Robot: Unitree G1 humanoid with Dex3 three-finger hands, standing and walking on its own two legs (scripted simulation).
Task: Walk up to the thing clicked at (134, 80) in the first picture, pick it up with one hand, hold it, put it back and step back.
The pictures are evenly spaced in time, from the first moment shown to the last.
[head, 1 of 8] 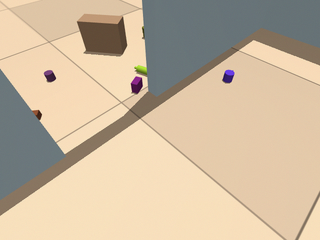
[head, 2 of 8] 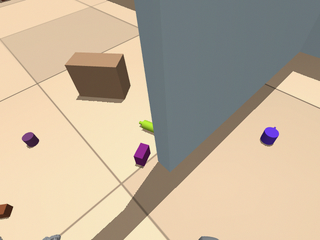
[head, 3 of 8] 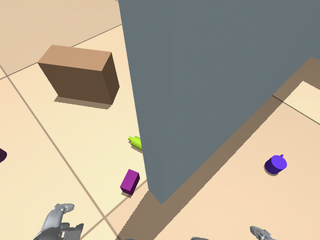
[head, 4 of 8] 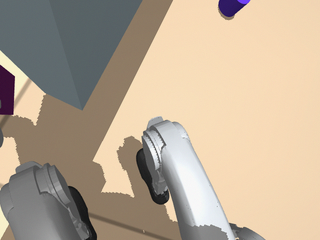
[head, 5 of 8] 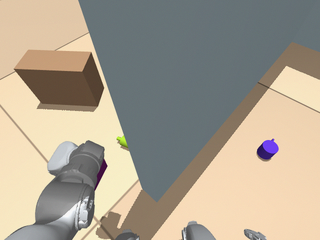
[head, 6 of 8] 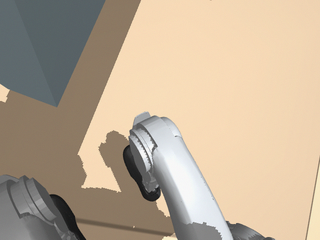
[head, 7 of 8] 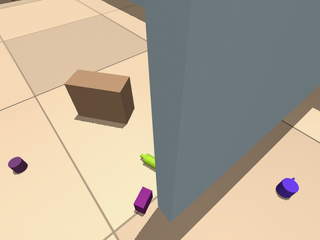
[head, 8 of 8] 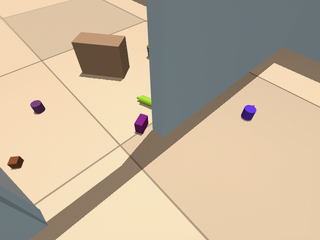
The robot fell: no
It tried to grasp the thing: yes
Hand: left
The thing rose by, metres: 0.62
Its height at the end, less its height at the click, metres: +0.00
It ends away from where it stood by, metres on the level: 0.02
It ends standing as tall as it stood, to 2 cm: yes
